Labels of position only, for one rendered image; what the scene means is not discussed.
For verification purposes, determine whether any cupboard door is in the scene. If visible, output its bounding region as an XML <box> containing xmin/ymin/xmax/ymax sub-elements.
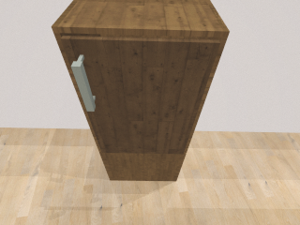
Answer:
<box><xmin>60</xmin><ymin>36</ymin><xmax>220</xmax><ymax>155</ymax></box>

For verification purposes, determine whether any handle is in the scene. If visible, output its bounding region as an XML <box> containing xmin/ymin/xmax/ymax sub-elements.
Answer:
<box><xmin>71</xmin><ymin>54</ymin><xmax>96</xmax><ymax>112</ymax></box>

